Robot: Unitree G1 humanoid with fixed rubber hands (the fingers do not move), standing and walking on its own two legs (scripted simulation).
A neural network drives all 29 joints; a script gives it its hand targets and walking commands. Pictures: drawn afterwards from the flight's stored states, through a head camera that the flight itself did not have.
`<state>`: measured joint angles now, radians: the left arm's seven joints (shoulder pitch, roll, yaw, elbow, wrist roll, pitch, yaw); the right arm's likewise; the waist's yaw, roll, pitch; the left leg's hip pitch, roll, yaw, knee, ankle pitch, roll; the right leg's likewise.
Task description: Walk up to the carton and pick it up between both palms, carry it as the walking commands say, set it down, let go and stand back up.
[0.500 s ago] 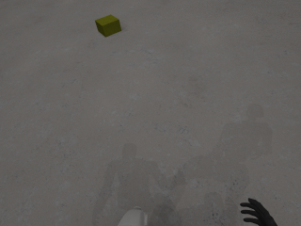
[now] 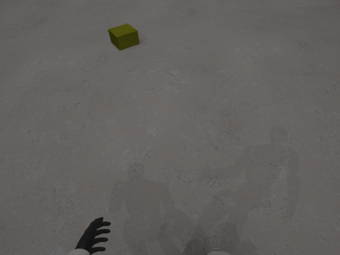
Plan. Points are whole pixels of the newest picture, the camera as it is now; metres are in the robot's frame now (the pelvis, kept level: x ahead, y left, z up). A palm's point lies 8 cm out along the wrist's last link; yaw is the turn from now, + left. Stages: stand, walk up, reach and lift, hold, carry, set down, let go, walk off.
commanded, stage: walk up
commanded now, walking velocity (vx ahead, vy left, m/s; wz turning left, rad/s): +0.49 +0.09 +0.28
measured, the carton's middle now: (123, 36) +2.68 +0.48 -0.69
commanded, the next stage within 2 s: none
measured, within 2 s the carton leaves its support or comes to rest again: neither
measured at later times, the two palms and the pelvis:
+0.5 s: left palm out of the picture +0.10 +0.30 -0.13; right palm (216, 161) +0.42 -0.15 -0.12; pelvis +0.23 +0.06 -0.01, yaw +6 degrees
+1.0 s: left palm (88, 127) +0.62 +0.31 -0.12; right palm (224, 174) +0.39 -0.17 -0.14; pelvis +0.47 +0.07 -0.01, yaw +6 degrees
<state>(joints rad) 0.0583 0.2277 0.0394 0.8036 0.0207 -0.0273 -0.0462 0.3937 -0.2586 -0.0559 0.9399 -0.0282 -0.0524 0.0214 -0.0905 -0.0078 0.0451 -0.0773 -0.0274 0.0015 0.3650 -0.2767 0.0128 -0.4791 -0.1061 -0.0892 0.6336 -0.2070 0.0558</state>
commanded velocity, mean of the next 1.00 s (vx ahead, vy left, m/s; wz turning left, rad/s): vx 0.50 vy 0.05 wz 0.10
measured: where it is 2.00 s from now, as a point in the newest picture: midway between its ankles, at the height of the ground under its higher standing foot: (147, 155)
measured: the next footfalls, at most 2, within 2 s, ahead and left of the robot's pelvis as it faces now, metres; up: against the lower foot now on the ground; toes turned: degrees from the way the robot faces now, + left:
right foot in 0.06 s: +0.17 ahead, -0.13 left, +0.00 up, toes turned -7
left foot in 0.52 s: +0.34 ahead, +0.21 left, +0.00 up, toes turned +15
